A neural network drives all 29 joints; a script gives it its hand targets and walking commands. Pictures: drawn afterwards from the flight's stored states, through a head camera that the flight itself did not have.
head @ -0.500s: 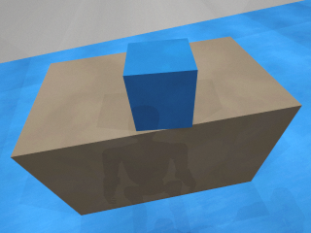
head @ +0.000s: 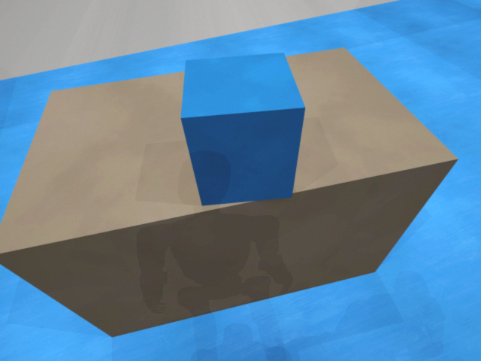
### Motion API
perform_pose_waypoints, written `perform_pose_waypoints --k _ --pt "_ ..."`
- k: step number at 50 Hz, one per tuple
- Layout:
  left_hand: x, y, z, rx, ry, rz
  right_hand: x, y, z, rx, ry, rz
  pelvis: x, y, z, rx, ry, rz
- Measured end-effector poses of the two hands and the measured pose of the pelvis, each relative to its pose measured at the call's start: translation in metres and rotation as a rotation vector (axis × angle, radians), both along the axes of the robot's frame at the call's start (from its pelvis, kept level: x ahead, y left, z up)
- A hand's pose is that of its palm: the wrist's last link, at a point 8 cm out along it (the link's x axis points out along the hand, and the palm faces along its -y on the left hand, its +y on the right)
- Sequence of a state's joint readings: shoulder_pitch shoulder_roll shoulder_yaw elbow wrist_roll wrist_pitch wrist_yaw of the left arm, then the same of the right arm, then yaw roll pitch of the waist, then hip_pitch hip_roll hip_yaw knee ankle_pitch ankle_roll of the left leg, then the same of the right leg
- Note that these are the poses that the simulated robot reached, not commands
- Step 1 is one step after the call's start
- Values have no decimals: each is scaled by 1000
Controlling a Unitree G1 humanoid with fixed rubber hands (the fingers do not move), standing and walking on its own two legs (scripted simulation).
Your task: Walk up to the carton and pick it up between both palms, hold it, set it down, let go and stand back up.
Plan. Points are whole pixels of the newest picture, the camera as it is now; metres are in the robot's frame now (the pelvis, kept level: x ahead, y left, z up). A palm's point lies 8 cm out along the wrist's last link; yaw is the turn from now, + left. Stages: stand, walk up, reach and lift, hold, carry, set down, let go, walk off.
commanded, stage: walk up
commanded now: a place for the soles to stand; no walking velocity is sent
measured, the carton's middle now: (241, 132) +0.57 +0.02 +0.05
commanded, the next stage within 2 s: none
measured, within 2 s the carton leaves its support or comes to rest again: neither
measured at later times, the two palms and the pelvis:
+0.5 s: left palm out of the picture +0.06 +0.25 -0.13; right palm out of the picture +0.00 -0.26 -0.14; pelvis +0.00 +0.00 +0.00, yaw -4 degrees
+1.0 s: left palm out of the picture +0.14 +0.17 -0.11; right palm out of the picture +0.09 -0.33 -0.14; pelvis +0.13 -0.07 +0.01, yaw -4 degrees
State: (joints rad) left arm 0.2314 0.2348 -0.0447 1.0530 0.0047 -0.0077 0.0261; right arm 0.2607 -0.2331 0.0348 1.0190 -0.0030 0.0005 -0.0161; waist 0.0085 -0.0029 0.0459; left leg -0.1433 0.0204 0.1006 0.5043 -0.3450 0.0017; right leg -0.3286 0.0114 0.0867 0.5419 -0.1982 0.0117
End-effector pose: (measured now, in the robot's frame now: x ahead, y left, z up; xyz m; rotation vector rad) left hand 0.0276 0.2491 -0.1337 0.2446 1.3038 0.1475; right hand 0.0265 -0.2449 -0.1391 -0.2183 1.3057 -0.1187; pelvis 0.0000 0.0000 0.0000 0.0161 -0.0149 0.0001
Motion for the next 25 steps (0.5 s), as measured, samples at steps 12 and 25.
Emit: perform_pose_waypoints --k 12,25 --pt "23 1 3 23 -38 -37 15 -12 -2 -18 -43 -23 5 -2 -3 3 -16 -28" --pt "29 0 5 24 -33 -76 -23 -14 -4 -12 32 -61 -3 -3 -2 10 -12 -66"
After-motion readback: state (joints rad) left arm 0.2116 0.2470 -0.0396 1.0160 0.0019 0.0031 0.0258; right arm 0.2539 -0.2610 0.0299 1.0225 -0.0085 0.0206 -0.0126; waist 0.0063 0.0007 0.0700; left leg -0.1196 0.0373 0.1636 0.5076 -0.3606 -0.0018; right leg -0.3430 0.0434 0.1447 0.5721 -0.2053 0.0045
